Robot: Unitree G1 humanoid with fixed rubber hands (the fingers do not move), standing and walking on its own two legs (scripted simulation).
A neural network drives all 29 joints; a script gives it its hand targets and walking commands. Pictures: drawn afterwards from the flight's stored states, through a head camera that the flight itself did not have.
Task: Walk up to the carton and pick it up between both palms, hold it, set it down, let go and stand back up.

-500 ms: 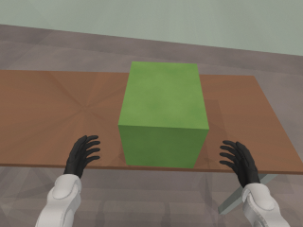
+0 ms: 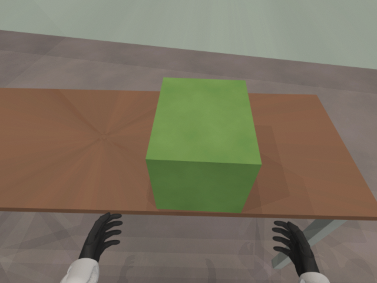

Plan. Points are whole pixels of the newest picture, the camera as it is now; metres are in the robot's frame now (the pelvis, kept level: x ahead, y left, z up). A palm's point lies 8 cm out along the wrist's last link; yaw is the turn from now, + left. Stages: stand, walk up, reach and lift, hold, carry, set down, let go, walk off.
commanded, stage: let go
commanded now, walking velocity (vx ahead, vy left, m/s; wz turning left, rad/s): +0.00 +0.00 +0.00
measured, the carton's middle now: (201, 144) +0.44 +0.00 +0.03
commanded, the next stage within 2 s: stand in 0.62 s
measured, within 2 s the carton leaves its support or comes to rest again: neither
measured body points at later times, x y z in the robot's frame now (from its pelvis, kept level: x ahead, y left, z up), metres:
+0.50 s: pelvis +0.01 -0.01 -0.01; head +0.02 +0.01 +0.44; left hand +0.17 +0.22 -0.09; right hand +0.18 -0.23 -0.10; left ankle -0.02 +0.12 -0.75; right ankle -0.01 -0.13 -0.75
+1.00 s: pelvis +0.00 +0.00 -0.01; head -0.01 +0.01 +0.44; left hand -0.01 +0.25 -0.15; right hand +0.01 -0.26 -0.15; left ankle -0.02 +0.12 -0.75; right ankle -0.01 -0.13 -0.75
